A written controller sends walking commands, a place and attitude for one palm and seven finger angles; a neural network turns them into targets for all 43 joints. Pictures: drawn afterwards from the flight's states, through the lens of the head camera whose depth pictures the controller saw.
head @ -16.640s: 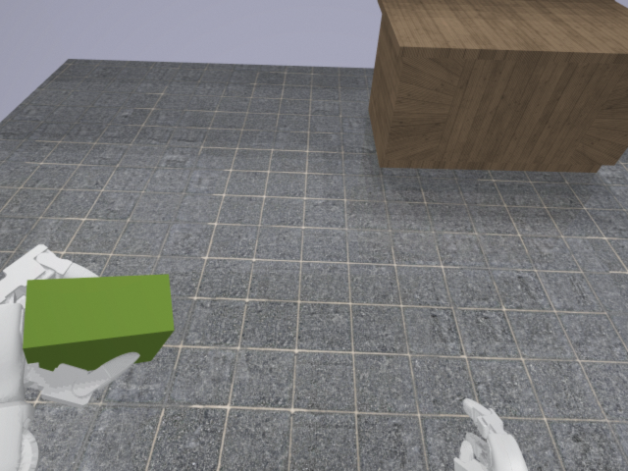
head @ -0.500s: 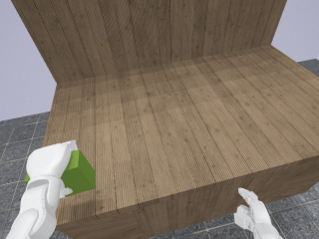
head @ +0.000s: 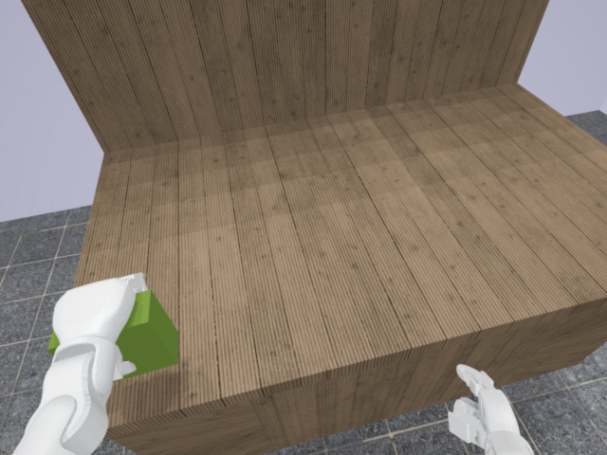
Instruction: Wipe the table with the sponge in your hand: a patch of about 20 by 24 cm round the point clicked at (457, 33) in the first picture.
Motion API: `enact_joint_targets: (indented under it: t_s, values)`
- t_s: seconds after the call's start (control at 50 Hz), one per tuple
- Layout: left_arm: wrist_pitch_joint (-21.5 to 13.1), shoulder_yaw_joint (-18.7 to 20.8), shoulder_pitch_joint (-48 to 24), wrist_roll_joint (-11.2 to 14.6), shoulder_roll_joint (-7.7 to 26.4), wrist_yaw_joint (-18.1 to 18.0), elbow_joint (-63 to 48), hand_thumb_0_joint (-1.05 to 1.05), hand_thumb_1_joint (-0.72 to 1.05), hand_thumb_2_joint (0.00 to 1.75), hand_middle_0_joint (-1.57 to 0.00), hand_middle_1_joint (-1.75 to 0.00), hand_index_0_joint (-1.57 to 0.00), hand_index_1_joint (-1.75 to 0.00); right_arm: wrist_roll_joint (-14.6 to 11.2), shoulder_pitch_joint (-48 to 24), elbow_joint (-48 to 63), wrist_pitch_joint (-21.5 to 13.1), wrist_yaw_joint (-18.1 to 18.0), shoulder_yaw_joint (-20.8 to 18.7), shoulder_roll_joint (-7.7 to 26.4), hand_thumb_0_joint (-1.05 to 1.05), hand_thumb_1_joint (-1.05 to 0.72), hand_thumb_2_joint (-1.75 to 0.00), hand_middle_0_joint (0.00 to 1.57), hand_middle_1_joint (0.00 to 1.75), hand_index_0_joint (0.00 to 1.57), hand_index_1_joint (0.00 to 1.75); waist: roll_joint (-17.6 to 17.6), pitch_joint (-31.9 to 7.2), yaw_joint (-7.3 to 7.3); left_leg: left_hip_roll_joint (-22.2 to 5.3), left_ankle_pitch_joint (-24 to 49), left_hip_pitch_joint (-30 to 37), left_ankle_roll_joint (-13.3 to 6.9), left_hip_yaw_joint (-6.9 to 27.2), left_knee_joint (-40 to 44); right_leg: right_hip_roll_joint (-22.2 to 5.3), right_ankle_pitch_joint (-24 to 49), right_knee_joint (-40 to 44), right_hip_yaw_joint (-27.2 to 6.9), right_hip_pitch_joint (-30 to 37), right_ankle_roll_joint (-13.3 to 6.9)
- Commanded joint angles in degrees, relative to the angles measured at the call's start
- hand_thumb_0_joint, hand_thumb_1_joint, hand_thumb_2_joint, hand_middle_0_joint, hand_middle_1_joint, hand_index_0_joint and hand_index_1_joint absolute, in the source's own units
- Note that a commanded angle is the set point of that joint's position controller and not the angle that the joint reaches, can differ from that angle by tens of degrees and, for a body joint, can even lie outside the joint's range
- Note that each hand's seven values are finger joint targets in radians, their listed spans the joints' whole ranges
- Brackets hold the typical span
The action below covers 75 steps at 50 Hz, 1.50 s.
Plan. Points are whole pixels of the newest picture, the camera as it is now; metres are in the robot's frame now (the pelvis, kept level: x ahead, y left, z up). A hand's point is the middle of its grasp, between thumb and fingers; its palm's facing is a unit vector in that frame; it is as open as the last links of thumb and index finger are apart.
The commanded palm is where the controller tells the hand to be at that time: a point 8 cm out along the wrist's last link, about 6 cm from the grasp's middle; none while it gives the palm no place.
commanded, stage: move the sponge above the wiping area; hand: left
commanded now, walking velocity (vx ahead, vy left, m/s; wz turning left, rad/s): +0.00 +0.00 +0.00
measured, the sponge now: (126, 346) +0.23 +0.30 +0.00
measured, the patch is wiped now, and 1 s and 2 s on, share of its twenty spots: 0.00 0.00 0.00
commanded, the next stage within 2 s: lower the sponge onto the table in 0.86 s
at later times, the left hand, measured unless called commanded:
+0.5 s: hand (123, 335) +0.23 +0.30 +0.02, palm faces -0.07 -0.08 -0.99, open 9.9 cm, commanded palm +0.21 +0.29 +0.08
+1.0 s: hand (129, 330) +0.24 +0.29 +0.02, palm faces -0.08 -0.08 -0.99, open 9.9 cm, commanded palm +0.22 +0.29 +0.09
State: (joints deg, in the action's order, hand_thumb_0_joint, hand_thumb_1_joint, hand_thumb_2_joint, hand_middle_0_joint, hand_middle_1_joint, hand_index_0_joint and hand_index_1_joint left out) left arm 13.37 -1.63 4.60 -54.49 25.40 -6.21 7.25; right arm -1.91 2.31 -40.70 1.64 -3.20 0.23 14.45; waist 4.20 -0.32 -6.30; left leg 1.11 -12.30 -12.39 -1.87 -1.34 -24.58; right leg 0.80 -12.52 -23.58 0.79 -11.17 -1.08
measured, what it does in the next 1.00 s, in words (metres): stands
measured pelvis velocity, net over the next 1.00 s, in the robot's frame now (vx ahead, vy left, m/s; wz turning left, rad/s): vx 0.00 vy -0.01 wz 0.00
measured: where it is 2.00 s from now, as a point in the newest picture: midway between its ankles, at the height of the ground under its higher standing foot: outside the picture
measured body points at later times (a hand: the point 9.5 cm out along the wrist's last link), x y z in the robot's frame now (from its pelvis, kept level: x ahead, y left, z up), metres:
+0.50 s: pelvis +0.00 +0.00 +0.00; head +0.00 -0.03 +0.45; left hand +0.23 +0.30 +0.07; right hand +0.22 -0.23 -0.10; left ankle +0.01 +0.10 -0.74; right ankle +0.00 -0.11 -0.74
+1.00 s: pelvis +0.00 -0.01 +0.00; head +0.00 -0.03 +0.45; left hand +0.24 +0.29 +0.08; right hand +0.22 -0.23 -0.10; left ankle +0.01 +0.10 -0.74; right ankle +0.00 -0.11 -0.74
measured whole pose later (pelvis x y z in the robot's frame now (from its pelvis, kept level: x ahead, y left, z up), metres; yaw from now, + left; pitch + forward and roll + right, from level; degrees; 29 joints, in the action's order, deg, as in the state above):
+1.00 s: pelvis +0.00 -0.01 +0.00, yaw +0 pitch +0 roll +0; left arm 13.3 -2.7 2.2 -55.3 23.9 -8.2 12.2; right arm -2.4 2.9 -40.9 1.8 -3.3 -0.2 14.6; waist 4.2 -1.0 -5.9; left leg 0.8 -12.3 -13.1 -1.5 -1.3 -25.1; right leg 1.2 -12.7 -24.6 0.6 -12.1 -1.5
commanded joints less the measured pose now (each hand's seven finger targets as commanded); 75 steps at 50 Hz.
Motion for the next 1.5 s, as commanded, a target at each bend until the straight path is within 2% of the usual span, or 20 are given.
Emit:
enact_joint_targets:
  t_s: [0.0,0.04,0.08,0.32,0.34,0.36,0.44,0.5,0.54,0.56,0.64,0.78,0.94,1.08,1.14,1.28,1.34,1.42,1.44,1.48]
  values:
    - [-0.8,7.1,-11.7,-1.8,13.3,-3.6,-11.6,0.00,0.10,1.30,-1.20,-1.60,-1.20,-1.60,0.2,-9.2,9.0,-3.1,-0.6,-2.6,6.6,0.00,-0.90,-0.90,0.20,0.30,0.20,0.30,-0.7,-13.7,-0.32,-0.1,15.5,6.3,0.5,6.6,1.1,0.2,11.8,1.9,-6.1,2.1,-3.7]
    - [-1.1,10.2,-11.7,-1.2,16.2,-4.1,-11.7,0.00,0.10,1.30,-1.20,-1.60,-1.20,-1.60,0.1,-9.3,8.7,-2.8,-0.8,-2.7,7.1,0.00,-0.90,-0.90,0.20,0.30,0.20,0.30,-1.1,-12.8,-0.44,0.0,13.5,5.6,0.3,6.4,1.4,0.4,10.7,2.3,-7.2,2.4,-3.8]
    - [-1.4,6.6,-13.7,-1.6,12.5,-4.5,-11.0,0.00,0.10,1.30,-1.20,-1.60,-1.20,-1.60,0.0,-9.0,9.0,-3.1,-0.8,-2.6,6.4,0.00,-0.90,-0.90,0.20,0.30,0.20,0.30,-1.1,-12.9,0.17,-0.1,13.0,5.4,0.2,6.3,1.4,0.2,9.6,2.2,-5.9,1.5,-3.5]
    - [-1.5,6.3,-14.3,-2.5,12.4,-5.9,-6.8,0.00,0.10,1.30,-1.20,-1.60,-1.20,-1.60,-0.2,-8.4,8.3,-3.2,-0.7,-3.1,6.8,0.00,-0.90,-0.90,0.20,0.30,0.20,0.30,-0.8,-14.3,-0.07,0.1,12.8,4.8,0.4,6.1,0.9,0.2,9.6,1.6,-5.8,1.0,-3.6]
    - [-1.4,8.8,-14.3,-2.2,14.9,-6.2,-7.5,0.00,0.10,1.30,-1.20,-1.60,-1.20,-1.60,-0.2,-8.7,8.2,-3.2,-0.8,-3.1,7.1,0.00,-0.90,-0.90,0.20,0.30,0.20,0.30,-0.3,-13.6,-0.32,0.2,12.3,4.8,0.4,6.2,1.0,0.6,9.4,1.7,-6.9,1.3,-3.9]
    - [-1.5,6.4,-13.0,-1.7,11.9,-6.0,-8.1,0.00,0.10,1.30,-1.20,-1.60,-1.20,-1.60,-0.3,-8.3,8.9,-3.2,-0.7,-3.1,6.5,0.00,-0.90,-0.90,0.20,0.30,0.20,0.30,0.4,-14.3,-0.07,0.1,12.4,4.5,0.2,5.9,1.1,0.2,9.6,1.4,-5.3,2.0,-3.6]
    - [-1.4,8.9,-14.5,-2.1,15.1,-6.5,-9.8,0.00,0.10,1.30,-1.20,-1.60,-1.20,-1.60,-0.1,-9.2,8.6,-3.1,-0.6,-3.1,7.0,0.00,-0.90,-0.90,0.20,0.30,0.20,0.30,-0.1,-13.6,-0.36,0.1,11.9,5.2,0.3,6.7,1.2,0.5,8.5,1.9,-7.1,1.3,-3.8]
    - [-1.1,5.1,-15.1,-2.3,11.2,-6.4,-8.7,0.00,0.10,1.30,-1.20,-1.60,-1.20,-1.60,-0.2,-9.1,8.8,-3.4,-0.6,-3.1,6.4,0.00,-0.90,-0.90,0.20,0.30,0.20,0.30,-0.3,-12.6,0.13,-0.1,11.0,5.3,0.2,6.5,1.3,0.4,7.0,2.1,-5.9,-0.1,-3.6]
    - [-0.5,7.3,-16.1,-2.2,14.0,-6.5,-8.8,0.00,0.10,1.30,-1.20,-1.60,-1.20,-1.60,-0.3,-9.9,8.5,-3.1,-0.8,-2.8,6.8,0.00,-0.90,-0.90,0.20,0.30,0.20,0.30,0.0,-12.0,-0.26,0.3,9.2,5.2,0.2,6.8,1.7,0.6,5.4,2.8,-7.3,0.0,-3.8]
    - [-0.7,3.8,-17.1,-1.8,10.1,-6.3,-9.5,0.00,0.10,1.30,-1.20,-1.60,-1.20,-1.60,-0.6,-9.3,9.1,-3.3,-0.8,-2.8,6.1,0.00,-0.90,-0.90,0.20,0.30,0.20,0.30,0.4,-12.2,0.72,0.0,8.9,5.0,0.0,6.0,1.8,0.4,5.4,2.4,-5.5,0.1,-3.4]
    - [-0.3,8.2,-18.1,-2.1,15.5,-6.0,-7.3,0.00,0.10,1.30,-1.20,-1.60,-1.20,-1.60,-0.4,-9.5,8.2,-3.0,-1.3,-2.7,6.9,0.00,-0.90,-0.90,0.20,0.30,0.20,0.30,-1.1,-12.0,-0.03,0.6,8.3,4.8,-0.1,6.2,1.9,0.6,5.1,3.2,-7.4,0.8,-3.7]
    - [-1.0,3.9,-19.4,-2.5,10.8,-5.1,-6.7,0.00,0.10,1.30,-1.20,-1.60,-1.20,-1.60,-0.5,-8.9,8.6,-3.4,-1.1,-2.6,6.1,0.00,-0.90,-0.90,0.20,0.30,0.20,0.30,0.0,-13.5,0.55,0.4,10.0,5.6,0.0,5.8,1.4,0.5,6.7,2.6,-5.9,0.4,-3.6]
    - [0.3,8.2,-15.3,-2.0,14.6,-5.1,-8.0,0.00,0.10,1.30,-1.20,-1.60,-1.20,-1.60,-0.4,-9.8,9.1,-2.6,-0.7,-2.7,7.0,0.00,-0.90,-0.90,0.20,0.30,0.20,0.30,-1.3,-12.6,-0.72,0.6,10.6,4.7,0.0,6.2,1.6,0.4,8.2,2.6,-7.5,1.8,-3.8]
    - [-0.7,5.1,-17.5,-2.3,11.8,-5.3,-8.3,0.00,0.10,1.30,-1.20,-1.60,-1.20,-1.60,-0.4,-9.2,8.8,-3.3,-1.1,-2.9,6.4,0.00,-0.90,-0.90,0.20,0.30,0.20,0.30,-1.7,-13.0,0.38,0.5,11.2,5.8,-0.4,5.9,0.7,0.4,8.8,2.6,-6.5,0.6,-3.4]
    - [-0.5,8.6,-18.6,-2.2,15.8,-5.6,-7.0,0.00,0.10,1.30,-1.20,-1.60,-1.20,-1.60,-0.4,-9.0,8.0,-3.0,-1.4,-2.9,7.1,0.00,-0.90,-0.90,0.20,0.30,0.20,0.30,-1.4,-12.6,0.24,0.7,10.5,5.5,-0.3,5.7,1.0,0.5,8.5,3.0,-7.7,0.9,-3.7]
    - [-1.0,4.7,-14.2,-2.1,10.5,-5.2,-7.5,0.00,0.10,1.30,-1.20,-1.60,-1.20,-1.60,-0.4,-8.5,8.8,-3.6,-0.7,-3.1,6.4,0.00,-0.90,-0.90,0.20,0.30,0.20,0.30,-0.1,-14.0,0.00,0.2,14.2,6.1,0.1,6.0,0.6,0.4,11.5,1.8,-5.9,1.2,-3.7]
    - [-0.1,7.3,-12.9,-1.8,13.0,-5.2,-6.3,0.00,0.10,1.30,-1.20,-1.60,-1.20,-1.60,-0.3,-8.7,8.4,-2.7,-0.4,-3.1,7.2,0.00,-0.90,-0.90,0.20,0.30,0.20,0.30,-1.7,-12.8,-0.27,0.3,13.8,4.6,0.4,6.3,1.1,0.5,11.8,1.7,-6.8,1.6,-3.8]
    - [-0.2,3.7,-16.0,-3.2,10.0,-5.5,-7.0,0.00,0.10,1.30,-1.20,-1.60,-1.20,-1.60,-0.2,-8.6,8.8,-2.5,-0.2,-3.1,6.8,0.00,-0.90,-0.90,0.20,0.30,0.20,0.30,-1.6,-13.8,0.29,-0.1,13.9,5.3,0.3,6.3,0.5,0.4,11.0,1.3,-5.7,-0.1,-3.6]
    - [-0.4,7.2,-14.8,-2.9,13.2,-6.1,-7.9,0.00,0.10,1.30,-1.20,-1.60,-1.20,-1.60,-0.1,-8.6,8.8,-2.6,-0.4,-3.3,7.1,0.00,-0.90,-0.90,0.20,0.30,0.20,0.30,-0.9,-14.4,-0.46,0.0,13.8,5.5,0.3,6.6,0.7,0.7,10.8,1.3,-6.7,0.8,-3.9]
    - [-0.7,4.0,-15.8,-3.3,10.0,-6.4,-7.7,0.00,0.10,1.30,-1.20,-1.60,-1.20,-1.60,-0.2,-8.5,9.0,-2.7,-0.4,-3.1,6.5,0.00,-0.90,-0.90,0.20,0.30,0.20,0.30,-0.9,-14.0,0.32,0.0,13.5,5.2,0.2,6.1,0.4,0.5,10.8,1.1,-5.5,0.1,-3.6]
